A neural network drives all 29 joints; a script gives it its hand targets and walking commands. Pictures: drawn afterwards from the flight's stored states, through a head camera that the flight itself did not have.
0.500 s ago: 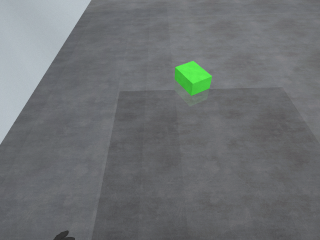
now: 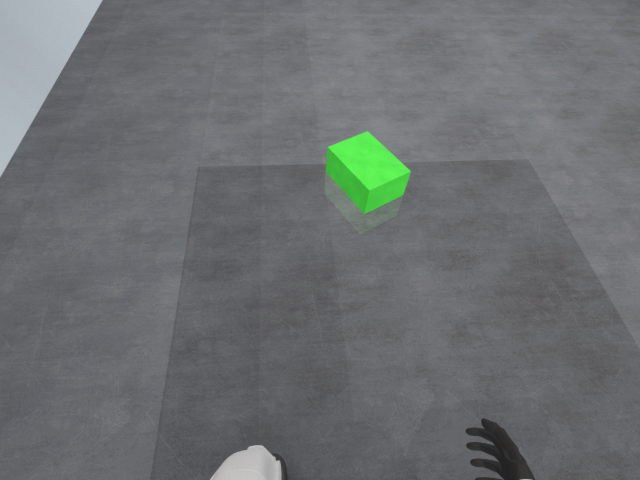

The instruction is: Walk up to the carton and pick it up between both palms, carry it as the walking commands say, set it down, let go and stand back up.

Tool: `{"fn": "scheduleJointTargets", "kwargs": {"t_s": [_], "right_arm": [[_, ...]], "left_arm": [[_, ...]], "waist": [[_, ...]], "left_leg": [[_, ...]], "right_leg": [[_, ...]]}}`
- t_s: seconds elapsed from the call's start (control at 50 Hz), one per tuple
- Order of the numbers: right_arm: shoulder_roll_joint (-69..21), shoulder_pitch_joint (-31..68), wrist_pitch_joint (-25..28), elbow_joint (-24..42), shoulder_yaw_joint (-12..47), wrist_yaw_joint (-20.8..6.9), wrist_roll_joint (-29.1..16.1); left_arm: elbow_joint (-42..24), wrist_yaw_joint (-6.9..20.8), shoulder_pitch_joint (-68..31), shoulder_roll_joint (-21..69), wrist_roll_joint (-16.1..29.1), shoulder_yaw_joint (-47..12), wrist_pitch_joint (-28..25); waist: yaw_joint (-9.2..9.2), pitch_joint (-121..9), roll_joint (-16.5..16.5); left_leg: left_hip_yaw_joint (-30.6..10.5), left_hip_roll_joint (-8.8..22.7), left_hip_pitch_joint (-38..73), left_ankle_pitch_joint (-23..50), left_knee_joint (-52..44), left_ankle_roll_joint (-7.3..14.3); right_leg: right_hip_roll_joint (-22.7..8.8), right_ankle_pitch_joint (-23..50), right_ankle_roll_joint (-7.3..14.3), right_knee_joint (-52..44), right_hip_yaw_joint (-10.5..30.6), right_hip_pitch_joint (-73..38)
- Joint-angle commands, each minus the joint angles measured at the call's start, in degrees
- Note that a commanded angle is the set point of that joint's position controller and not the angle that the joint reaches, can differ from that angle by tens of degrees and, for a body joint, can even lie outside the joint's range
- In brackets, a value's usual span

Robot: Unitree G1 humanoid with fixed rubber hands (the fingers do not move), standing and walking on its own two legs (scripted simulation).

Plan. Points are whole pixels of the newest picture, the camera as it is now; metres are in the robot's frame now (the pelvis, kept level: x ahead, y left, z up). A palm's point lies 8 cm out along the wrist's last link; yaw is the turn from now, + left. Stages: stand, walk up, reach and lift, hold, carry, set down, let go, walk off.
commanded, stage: walk up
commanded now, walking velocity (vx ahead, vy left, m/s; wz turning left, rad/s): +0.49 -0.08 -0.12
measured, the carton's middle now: (366, 171) +1.32 -0.11 -0.68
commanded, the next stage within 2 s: none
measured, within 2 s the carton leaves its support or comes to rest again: neither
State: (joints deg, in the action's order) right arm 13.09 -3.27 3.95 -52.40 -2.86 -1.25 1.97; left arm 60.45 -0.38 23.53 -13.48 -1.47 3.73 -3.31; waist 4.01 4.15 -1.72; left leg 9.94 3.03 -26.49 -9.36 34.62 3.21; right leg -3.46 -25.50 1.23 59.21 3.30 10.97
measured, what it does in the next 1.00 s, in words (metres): walks ahead: right foot, then left foot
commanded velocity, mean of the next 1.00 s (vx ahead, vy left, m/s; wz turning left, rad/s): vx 0.50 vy -0.03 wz -0.05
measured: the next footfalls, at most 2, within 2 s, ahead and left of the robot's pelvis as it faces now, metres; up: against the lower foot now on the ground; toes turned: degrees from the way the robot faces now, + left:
right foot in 0.48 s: +0.38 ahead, -0.20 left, +0.00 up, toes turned -8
left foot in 0.98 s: +0.64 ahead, +0.09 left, +0.00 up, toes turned +9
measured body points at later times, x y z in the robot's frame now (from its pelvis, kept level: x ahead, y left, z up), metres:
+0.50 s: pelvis +0.25 -0.07 +0.00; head +0.28 -0.08 +0.45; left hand +0.43 +0.15 -0.12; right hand +0.15 -0.31 -0.14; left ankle +0.10 +0.09 -0.71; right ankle +0.34 -0.19 -0.72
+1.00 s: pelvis +0.50 -0.04 +0.00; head +0.53 -0.03 +0.45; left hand +0.38 +0.19 -0.14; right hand +0.69 -0.26 -0.11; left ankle +0.60 +0.08 -0.72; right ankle +0.35 -0.19 -0.71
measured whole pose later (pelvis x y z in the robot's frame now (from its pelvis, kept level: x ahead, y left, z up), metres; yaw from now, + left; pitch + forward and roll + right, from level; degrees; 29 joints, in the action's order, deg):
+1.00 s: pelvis +0.50 -0.04 +0.00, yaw -1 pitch +0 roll -1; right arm 11.3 -0.4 3.2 -52.5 -2.3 -2.1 2.1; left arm 63.5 -0.1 28.6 -10.6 -1.3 2.4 -3.6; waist 5.1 3.3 -0.5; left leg 8.7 5.2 -24.5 -7.0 31.6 -0.6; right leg -6.3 -26.9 -2.4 31.7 -5.0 1.3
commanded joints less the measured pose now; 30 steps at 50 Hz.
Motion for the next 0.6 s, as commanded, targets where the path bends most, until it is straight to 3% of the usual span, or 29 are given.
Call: {"fn": "scheduleJointTargets", "kwargs": {"t_s": [0.0, 0.02, 0.04, 0.08, 0.14, 0.18, 0.28, 0.32, 0.36, 0.4, 0.42, 0.44, 0.46, 0.48, 0.5, 0.52, 0.54, 0.56, 0.58], "right_arm": [[7.47, -11.66, 0.63, -2.48, -1.86, 0.71, -0.18], [6.45, -13.03, 0.84, -3.65, -1.58, 1.22, -0.58], [5.82, -13.64, 1.08, -4.25, -1.26, 1.59, -0.66], [6.12, -14.61, 1.72, -4.59, -0.93, 1.52, -0.62], [5.95, -17.51, 1.74, -5.25, -1.24, 1.55, -0.57], [5.61, -20.22, 1.44, -5.64, -1.23, 1.72, -0.52], [6.51, -24.23, 1.24, -6.05, -1.14, 2.02, -0.4], [7.38, -25.43, 1.23, -6.39, -1.54, 1.95, -0.21], [5.96, -25.38, 0.92, -7.29, -1.47, 1.27, -0.54], [7.15, -25.54, 0.55, -7.99, -1.81, 1.4, -0.93], [8.04, -24.86, 0.4, -8.16, -2.02, 1.59, -1.14], [7.85, -25.06, 0.29, -8.43, -1.85, 1.59, -1.19], [5.61, -24.7, 0.38, -7.51, -1.19, 1.49, -0.92], [0.85, -24.66, 0.79, -4.19, -0.11, 1.25, -0.91], [2.37, -23.97, 0.15, -3.43, -0.52, 1.39, -0.41], [3.38, -20.44, 0.07, -3.34, -0.78, 1.4, -0.18], [2.42, -18.27, -0.01, -3.79, -0.64, 1.11, -0.68], [1.88, -17.41, -0.42, -4.18, -0.53, 0.75, -0.59], [1.83, -18.09, -1.15, -4.25, -0.68, 0.38, -0.23]], "left_arm": [[-2.46, 0.69, 1.39, -2.36, -0.44, 0.07, -0.36], [-2.3, 0.9, 0.92, -3.07, -0.67, 1.15, 0.4], [-2.38, 1.3, 1.77, -2.45, -0.76, 1.33, 1.22], [-2.89, 2.07, 0.16, -1.75, -0.7, 1.25, 2.49], [-5.29, 3.62, -6.63, -0.79, -0.79, 0.65, 4.12], [-7.22, 4.33, -11.6, -0.35, -0.64, 0.33, 4.34], [-10.15, 5.16, -20.89, 0.56, 0.18, -0.72, 3.81], [-10.7, 5.18, -23.67, 0.29, 0.27, -0.93, 3.34], [-11.01, 4.65, -24.76, -0.16, -0.24, -0.77, 2.25], [-9.87, 3.82, -22.99, -1.32, -0.75, -0.12, 1.48], [-8.38, 3.21, -19.02, -2.0, -0.85, 0.26, 0.94], [-5.78, 2.41, -12.31, -3.79, -0.81, 0.9, 0.25], [-3.32, 1.44, -3.3, -8.22, -1.22, 2.31, -0.47], [-2.56, 0.64, 4.43, -16.19, -1.65, 4.43, -0.73], [-2.76, 0.71, 7.3, -17.74, -0.72, 4.8, -0.5], [-3.85, 0.76, 1.83, -13.47, -0.54, 3.87, -0.84], [-4.88, 0.94, -3.83, -8.33, -0.32, 2.38, -1.48], [-5.22, 0.99, -7.05, -4.93, -0.13, 1.29, -1.83], [-5.15, 0.89, -7.79, -3.29, -0.04, 0.66, -2.0]], "waist": [[-5.17, -6.65, 4.97], [-3.95, -5.07, 2.9], [-2.6, -5.21, 3.56], [-1.82, -4.98, 7.5], [-3.49, -2.54, 10.79], [-4.94, 0.47, 10.41], [-7.48, 4.43, 10.08], [-8.39, 4.82, 12.02], [-8.24, 3.7, 16.28], [-7.72, 2.98, 12.78], [-5.82, 1.0, 9.54], [-3.14, -3.55, 4.74], [0.74, -10.41, -1.73], [4.19, -16.96, -19.32], [3.03, -19.35, -10.94], [1.23, -15.16, -6.62], [-0.57, -9.56, -4.26], [-2.44, -6.9, -4.0], [-3.65, -5.42, -6.18]], "left_leg": [[-28.86, 19.01, 23.26, -9.98, -23.25, 2.61], [-27.39, 18.06, 20.02, 1.38, -22.15, 2.46], [-24.3, 17.49, 18.44, 9.77, -20.8, 1.9], [-18.38, 15.88, 16.85, 15.89, -19.59, 1.28], [-12.64, 14.82, 16.17, 6.75, -22.1, 0.19], [-11.99, 14.9, 16.16, 2.86, -24.22, 0.3], [-8.66, 14.68, 18.65, 3.65, -26.55, 0.13], [-7.05, 14.24, 19.85, 4.05, -26.69, -0.02], [-4.83, 11.87, 17.99, 0.24, -26.13, 0.71], [-6.19, 13.65, 18.7, 2.59, -21.99, 1.22], [-5.37, 13.55, 18.35, 6.51, -16.3, 0.72], [-3.36, 11.23, 16.77, 10.95, -5.69, -0.08], [-1.75, 7.92, 8.64, 4.29, 8.85, -1.9], [-1.38, -0.24, -9.9, -24.05, 28.44, -4.16], [-8.92, 1.49, -14.58, -23.41, 38.32, -2.93], [-11.43, 4.18, -15.0, -17.88, 40.91, -2.6], [-11.17, 5.96, -13.45, -12.02, 38.95, -2.84], [-10.94, 7.09, -10.15, -8.17, 36.03, -3.41], [-10.53, 7.14, -6.79, -6.47, 33.51, -3.86]], "right_leg": [[-4.09, 9.45, 1.21, 14.34, 1.28, 22.5], [-4.87, 10.89, 0.54, 13.99, 0.81, 21.22], [-5.0, 12.05, -0.16, 13.24, 0.68, 19.57], [-4.2, 13.84, -1.17, 10.84, -0.62, 18.85], [-4.7, 19.8, -2.63, 6.41, -1.41, 23.23], [-5.1, 22.63, -3.32, 1.76, -2.18, 25.89], [-4.25, 25.7, -3.59, -14.79, -5.4, 25.22], [-3.3, 24.61, -3.21, -20.63, -7.19, 22.43], [-1.67, 19.71, -2.68, -24.66, -10.27, 15.12], [-0.84, 15.25, -2.44, -27.01, -11.24, 11.34], [-0.11, 15.08, -2.29, -30.37, -11.98, 5.92], [1.17, 13.84, -1.49, -33.64, -12.66, -3.38], [-5.57, 8.58, 0.85, -34.47, -4.09, -15.54], [-21.79, 3.32, 7.43, -41.99, 22.25, -27.73], [-28.79, 6.66, 9.42, -46.41, 35.15, -27.17], [-25.64, 11.44, 8.68, -44.41, 28.65, -22.14], [-21.38, 18.23, 7.54, -43.58, 18.61, -14.83], [-17.23, 19.66, 6.16, -44.44, 12.22, -8.63], [-14.77, 20.04, 5.19, -45.57, 9.24, -4.83]]}}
